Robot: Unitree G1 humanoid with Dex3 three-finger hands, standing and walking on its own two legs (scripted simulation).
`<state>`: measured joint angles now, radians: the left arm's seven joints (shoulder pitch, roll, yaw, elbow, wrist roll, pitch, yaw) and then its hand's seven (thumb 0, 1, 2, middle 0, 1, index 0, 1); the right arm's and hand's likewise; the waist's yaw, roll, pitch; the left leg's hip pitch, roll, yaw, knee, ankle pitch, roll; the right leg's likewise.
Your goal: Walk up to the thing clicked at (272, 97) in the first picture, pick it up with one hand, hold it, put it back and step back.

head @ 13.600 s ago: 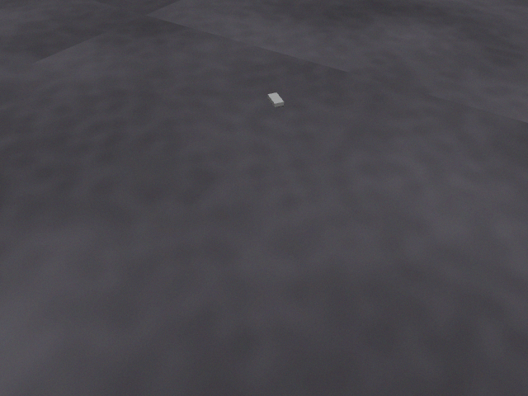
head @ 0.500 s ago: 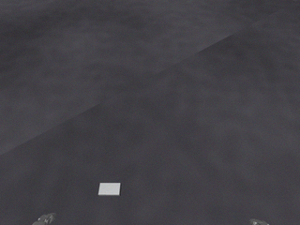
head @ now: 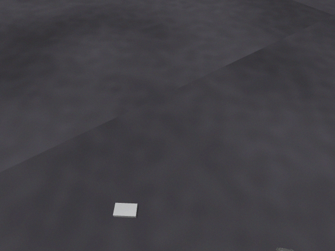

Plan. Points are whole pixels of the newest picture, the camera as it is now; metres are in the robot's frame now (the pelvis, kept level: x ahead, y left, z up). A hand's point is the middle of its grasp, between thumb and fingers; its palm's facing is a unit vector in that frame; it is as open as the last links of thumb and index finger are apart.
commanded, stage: walk up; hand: left
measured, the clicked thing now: (125, 210) +0.44 +0.25 -0.76
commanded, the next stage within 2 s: stand in 0.98 s
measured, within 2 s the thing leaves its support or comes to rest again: neither
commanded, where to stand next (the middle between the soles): +0.04 +0.02 m, yaw -1 degrees
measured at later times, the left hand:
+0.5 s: hand out of the picture +0.06 +0.27 -0.15, palm faces +0.01 -0.92 -0.40, open 7.4 cm
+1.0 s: hand out of the picture +0.09 +0.26 -0.15, palm faces +0.01 -0.92 -0.38, open 7.4 cm
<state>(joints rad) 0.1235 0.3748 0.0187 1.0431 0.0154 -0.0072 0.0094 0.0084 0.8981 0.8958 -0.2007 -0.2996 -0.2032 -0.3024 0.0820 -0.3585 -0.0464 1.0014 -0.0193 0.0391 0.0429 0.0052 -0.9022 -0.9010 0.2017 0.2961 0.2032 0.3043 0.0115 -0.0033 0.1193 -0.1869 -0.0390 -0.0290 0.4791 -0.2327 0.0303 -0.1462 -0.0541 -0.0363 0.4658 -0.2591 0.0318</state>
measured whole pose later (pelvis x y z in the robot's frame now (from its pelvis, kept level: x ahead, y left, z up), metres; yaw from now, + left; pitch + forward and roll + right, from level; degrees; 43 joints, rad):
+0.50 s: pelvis +0.00 -0.01 +0.00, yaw +1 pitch -2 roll -1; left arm 0.14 0.38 0.03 1.08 0.02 -0.02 0.01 0.01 0.90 0.90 -0.20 -0.30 -0.20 -0.30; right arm 0.11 -0.35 -0.04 1.04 -0.02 0.03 0.04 0.01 -0.90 -0.90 0.20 0.30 0.20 0.30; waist 0.01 0.03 0.08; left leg -0.20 -0.03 -0.05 0.44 -0.20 0.02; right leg -0.14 -0.04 -0.06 0.41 -0.23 0.02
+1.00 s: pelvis +0.00 -0.01 +0.00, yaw +1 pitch -3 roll +0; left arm 0.09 0.37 0.03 1.06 0.02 -0.01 0.01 0.01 0.90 0.90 -0.20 -0.30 -0.20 -0.30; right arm 0.08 -0.36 -0.04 1.03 -0.02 0.03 0.03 0.00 -0.90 -0.90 0.20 0.30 0.20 0.30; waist 0.00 0.01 0.09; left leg -0.18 -0.03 -0.06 0.43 -0.21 0.01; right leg -0.13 -0.05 -0.06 0.42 -0.24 0.02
